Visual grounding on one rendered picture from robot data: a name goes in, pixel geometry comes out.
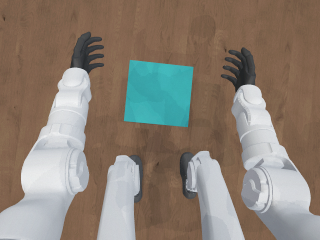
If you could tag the left robot hand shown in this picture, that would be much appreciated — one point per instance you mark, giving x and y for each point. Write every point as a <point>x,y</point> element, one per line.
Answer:
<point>81,58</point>

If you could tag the left robot foot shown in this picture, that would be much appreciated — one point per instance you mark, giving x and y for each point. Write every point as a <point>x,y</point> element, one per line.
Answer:
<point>138,161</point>

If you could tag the right robot hand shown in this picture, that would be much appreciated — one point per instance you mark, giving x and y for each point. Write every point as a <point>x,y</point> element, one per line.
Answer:
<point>246,74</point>

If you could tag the right robot forearm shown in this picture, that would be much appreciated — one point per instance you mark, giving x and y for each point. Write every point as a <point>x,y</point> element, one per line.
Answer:
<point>256,132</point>

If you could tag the robot right shin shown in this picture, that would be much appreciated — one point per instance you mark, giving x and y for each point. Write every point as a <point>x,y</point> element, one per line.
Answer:
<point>199,154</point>

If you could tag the robot left upper arm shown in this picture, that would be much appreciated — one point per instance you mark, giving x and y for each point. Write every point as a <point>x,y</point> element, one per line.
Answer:
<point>51,178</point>

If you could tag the left robot forearm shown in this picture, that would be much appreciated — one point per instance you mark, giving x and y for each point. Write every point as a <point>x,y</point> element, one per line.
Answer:
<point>68,115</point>

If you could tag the robot right upper arm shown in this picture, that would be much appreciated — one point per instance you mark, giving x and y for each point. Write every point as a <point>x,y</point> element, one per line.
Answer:
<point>281,199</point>

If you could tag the carton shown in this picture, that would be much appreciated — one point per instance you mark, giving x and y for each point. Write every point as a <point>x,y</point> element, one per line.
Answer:
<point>158,93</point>

